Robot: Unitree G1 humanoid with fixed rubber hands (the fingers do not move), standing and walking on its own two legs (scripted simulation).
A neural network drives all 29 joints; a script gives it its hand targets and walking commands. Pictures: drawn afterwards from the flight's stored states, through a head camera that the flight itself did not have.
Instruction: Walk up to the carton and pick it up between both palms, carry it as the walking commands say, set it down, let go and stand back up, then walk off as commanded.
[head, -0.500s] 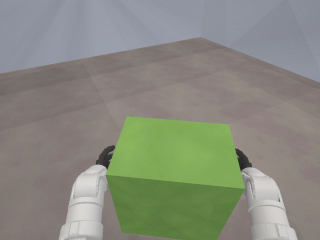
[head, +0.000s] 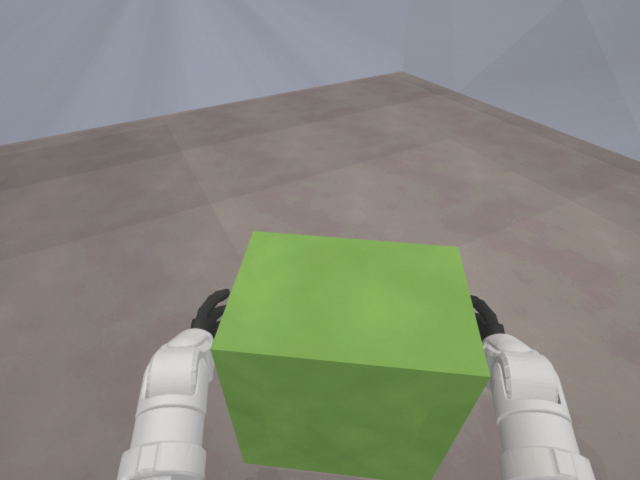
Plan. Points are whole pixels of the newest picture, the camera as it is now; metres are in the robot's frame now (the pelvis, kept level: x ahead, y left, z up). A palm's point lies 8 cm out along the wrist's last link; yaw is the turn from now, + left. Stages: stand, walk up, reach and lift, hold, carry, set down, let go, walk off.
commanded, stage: hold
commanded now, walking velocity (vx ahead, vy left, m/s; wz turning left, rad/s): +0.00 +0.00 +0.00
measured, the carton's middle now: (343, 362) +0.31 +0.00 +0.01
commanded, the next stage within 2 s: carry in 0.78 s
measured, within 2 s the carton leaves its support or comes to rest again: neither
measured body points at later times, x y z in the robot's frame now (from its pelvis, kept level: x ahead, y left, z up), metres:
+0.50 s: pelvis +0.00 +0.00 +0.00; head -0.05 +0.00 +0.45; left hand +0.31 +0.18 +0.05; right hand +0.31 -0.19 +0.04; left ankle +0.03 +0.12 -0.73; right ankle +0.06 -0.12 -0.73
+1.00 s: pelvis +0.00 -0.02 +0.00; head +0.02 -0.02 +0.45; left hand +0.33 +0.17 +0.06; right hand +0.33 -0.20 +0.05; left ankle +0.03 +0.12 -0.73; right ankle +0.04 -0.13 -0.72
